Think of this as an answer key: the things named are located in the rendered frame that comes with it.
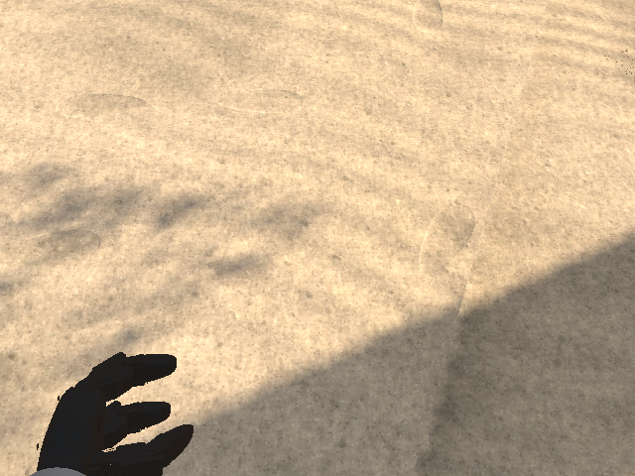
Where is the left robot hand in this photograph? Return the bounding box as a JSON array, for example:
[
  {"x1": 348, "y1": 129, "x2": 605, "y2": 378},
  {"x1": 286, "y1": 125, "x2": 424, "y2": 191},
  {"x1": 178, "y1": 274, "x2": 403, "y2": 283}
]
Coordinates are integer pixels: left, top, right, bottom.
[{"x1": 37, "y1": 352, "x2": 193, "y2": 476}]

